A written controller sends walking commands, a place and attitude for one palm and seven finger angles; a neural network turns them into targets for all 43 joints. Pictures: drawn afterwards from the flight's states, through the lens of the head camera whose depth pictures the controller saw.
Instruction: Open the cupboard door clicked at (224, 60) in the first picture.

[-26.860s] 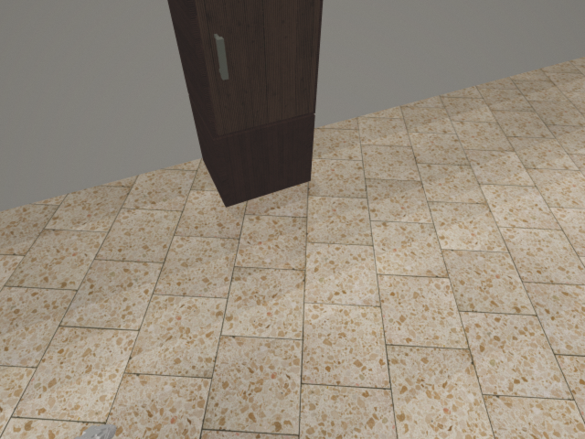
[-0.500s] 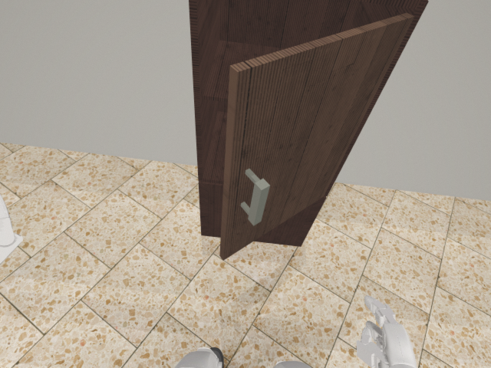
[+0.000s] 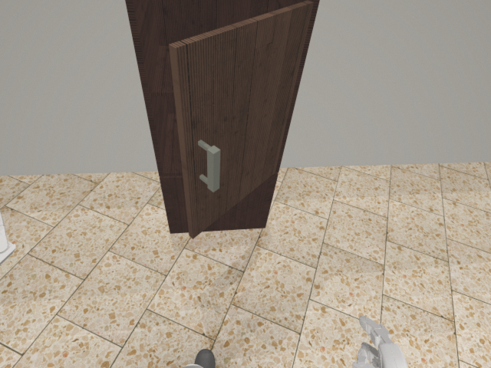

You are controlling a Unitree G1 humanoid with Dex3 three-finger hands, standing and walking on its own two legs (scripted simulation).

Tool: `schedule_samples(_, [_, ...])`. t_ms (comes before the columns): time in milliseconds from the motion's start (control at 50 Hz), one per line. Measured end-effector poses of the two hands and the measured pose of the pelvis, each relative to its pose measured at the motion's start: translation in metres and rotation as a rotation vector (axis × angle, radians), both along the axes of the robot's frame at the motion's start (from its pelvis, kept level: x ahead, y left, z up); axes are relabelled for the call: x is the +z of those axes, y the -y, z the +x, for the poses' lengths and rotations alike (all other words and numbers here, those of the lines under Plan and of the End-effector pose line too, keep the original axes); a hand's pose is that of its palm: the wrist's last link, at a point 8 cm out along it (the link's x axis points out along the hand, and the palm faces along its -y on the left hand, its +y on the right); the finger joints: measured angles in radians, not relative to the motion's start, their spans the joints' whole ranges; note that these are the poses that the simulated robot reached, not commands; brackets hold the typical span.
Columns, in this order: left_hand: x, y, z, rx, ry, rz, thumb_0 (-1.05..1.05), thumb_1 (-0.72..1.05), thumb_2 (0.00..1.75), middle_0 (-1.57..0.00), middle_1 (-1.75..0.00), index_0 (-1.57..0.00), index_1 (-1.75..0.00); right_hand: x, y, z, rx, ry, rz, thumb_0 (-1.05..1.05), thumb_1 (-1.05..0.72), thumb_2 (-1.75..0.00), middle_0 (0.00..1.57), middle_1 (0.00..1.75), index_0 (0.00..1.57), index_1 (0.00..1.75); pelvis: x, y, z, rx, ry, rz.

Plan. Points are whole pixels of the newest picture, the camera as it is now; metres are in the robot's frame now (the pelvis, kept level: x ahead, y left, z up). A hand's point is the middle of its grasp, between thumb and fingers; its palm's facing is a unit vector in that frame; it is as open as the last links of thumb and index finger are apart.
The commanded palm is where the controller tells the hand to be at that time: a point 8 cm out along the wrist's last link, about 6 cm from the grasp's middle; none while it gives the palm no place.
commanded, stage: stop stepping back and stand still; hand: left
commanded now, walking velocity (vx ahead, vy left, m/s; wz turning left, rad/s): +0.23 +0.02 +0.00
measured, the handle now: (208, 166) +0.56 +0.08 -0.03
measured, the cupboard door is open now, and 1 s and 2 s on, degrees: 41 41 41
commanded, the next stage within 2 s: let the arm hang, fingers relaxed in 0.50 s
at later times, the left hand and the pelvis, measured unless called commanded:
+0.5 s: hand out of the picture +0.15 +0.27 +0.18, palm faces +0.42 -0.73 -0.53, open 7.4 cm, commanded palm +0.09 +0.31 +0.19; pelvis -0.05 +0.01 +0.00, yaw +0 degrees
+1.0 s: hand out of the picture -0.04 +0.20 -0.16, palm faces +0.13 -0.97 -0.21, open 6.9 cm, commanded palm none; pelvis -0.05 +0.01 +0.01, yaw +5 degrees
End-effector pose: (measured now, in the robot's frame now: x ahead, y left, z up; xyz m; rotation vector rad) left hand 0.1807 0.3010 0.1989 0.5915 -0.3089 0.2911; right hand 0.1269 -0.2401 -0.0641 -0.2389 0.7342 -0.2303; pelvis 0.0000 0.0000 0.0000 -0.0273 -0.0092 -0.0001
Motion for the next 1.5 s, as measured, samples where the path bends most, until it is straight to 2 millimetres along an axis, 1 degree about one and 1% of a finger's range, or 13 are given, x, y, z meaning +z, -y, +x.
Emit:
schedule_samples(100, [0.002,0.002,-0.05,0.039,-0.033,0.001,0.02,0.89,0.9,-0.21,-0.3,-0.21,-0.3,-0.008,0.012,-0.044,-0.015,-0.112,-0.02,0.01,-0.91,-0.9,0.2,0.3,0.21,0.3,0.006,-0.003,-0.019,-0.029,-0.021,0.035])
schedule_samples(200, [-0.008,-0.019,-0.06,0.159,0.039,-0.095,0.01,0.89,0.9,-0.21,-0.3,-0.21,-0.3,-0.008,0.011,-0.064,-0.012,-0.122,-0.057,0.01,-0.91,-0.9,0.2,0.3,0.21,0.3,0.009,-0.01,-0.03,-0.019,-0.034,0.044])
schedule_samples(320, [-0.019,-0.023,-0.059,0.131,0.044,-0.126,0.02,0.89,0.9,-0.21,-0.3,-0.2,-0.3,-0.009,-0.009,-0.057,-0.009,-0.023,-0.034,0.01,-0.91,-0.9,0.2,0.3,0.21,0.3,-0.001,-0.022,-0.046,0.004,-0.004,0.043])
schedule_samples(440, [0.003,-0.006,-0.069,0.074,0.016,0.003,0.02,0.89,0.9,-0.21,-0.3,-0.21,-0.3,-0.01,-0.037,-0.046,0.053,0.027,0.08,0.01,-0.91,-0.9,0.2,0.3,0.21,0.3,0.003,-0.012,-0.049,0.007,-0.004,0.034])
schedule_samples(600, [-0.005,-0.001,-0.076,0.155,-0.045,-0.02,0.01,0.89,0.9,-0.21,-0.3,-0.21,-0.3,-0.029,-0.026,-0.034,0.088,-0.043,0.116,0.01,-0.9,-0.9,0.2,0.3,0.21,0.3,0.002,-0.002,-0.047,0.009,-0.008,0.035])
schedule_samples(660, [-0.057,-0.01,-0.065,0.204,-0.238,-0.112,0.01,0.89,0.9,-0.2,-0.3,-0.2,-0.3,-0.039,-0.016,-0.033,0.117,-0.116,0.124,0.01,-0.91,-0.9,0.2,0.3,0.21,0.3,0.004,-0.004,-0.047,0.058,-0.019,0.047])
schedule_samples(720, [-0.152,-0.008,-0.066,0.266,-0.584,-0.303,0.0,0.9,0.9,-0.2,-0.3,-0.2,-0.3,-0.053,-0.012,-0.039,0.136,-0.216,0.113,0.01,-0.91,-0.9,0.2,0.3,0.21,0.3,0.001,-0.008,-0.049,0.095,-0.009,0.051])
schedule_samples(800, [-0.276,0.031,-0.11,0.262,-1.06,-0.498,0.01,0.91,0.9,-0.19,-0.3,-0.19,-0.3,-0.064,-0.013,-0.06,0.126,-0.312,0.085,0.01,-0.91,-0.9,0.2,0.3,0.2,0.3,-0.007,-0.011,-0.051,0.097,0.01,0.031])
schedule_samples(860, [-0.328,0.072,-0.165,0.257,-1.348,-0.628,0.01,0.92,0.9,-0.19,-0.3,-0.19,-0.3,-0.063,-0.016,-0.085,0.108,-0.414,0.069,0.01,-0.91,-0.9,0.19,0.3,0.2,0.3,-0.002,-0.01,-0.05,0.085,0.018,0.031])
schedule_samples(1020, [-0.33,0.051,-0.245,0.438,-1.539,-0.652,-0.04,1.0,0.9,-0.2,-0.3,-0.2,-0.3,-0.068,-0.03,-0.145,0.069,-0.641,0.096,0.01,-0.91,-0.9,0.19,0.3,0.2,0.3,0.01,-0.012,-0.049,0.087,0.009,0.024])
schedule_samples(1140, [-0.32,0.042,-0.281,0.509,-1.646,-0.623,-0.01,0.95,0.9,-0.2,-0.3,-0.2,-0.3,-0.075,-0.044,-0.171,0.04,-0.704,0.149,0.0,-0.91,-0.9,0.19,0.3,0.2,0.3,0.014,-0.019,-0.048,0.076,0.014,0.028])
schedule_samples(1260, [-0.318,0.047,-0.286,0.51,-1.666,-0.628,0.0,0.92,0.9,-0.2,-0.3,-0.19,-0.3,-0.079,-0.058,-0.187,0.027,-0.739,0.183,0.0,-0.91,-0.9,0.19,0.3,0.2,0.3,0.015,-0.023,-0.047,0.068,0.015,0.031])
schedule_samples(1500, [-0.33,0.07,-0.255,0.41,-1.618,-0.672,0.01,0.92,0.9,-0.2,-0.3,-0.2,-0.3,-0.077,-0.071,-0.196,-0.003,-0.737,0.198,0.0,-0.91,-0.9,0.19,0.3,0.2,0.3,0.014,-0.028,-0.045,0.061,0.018,0.035])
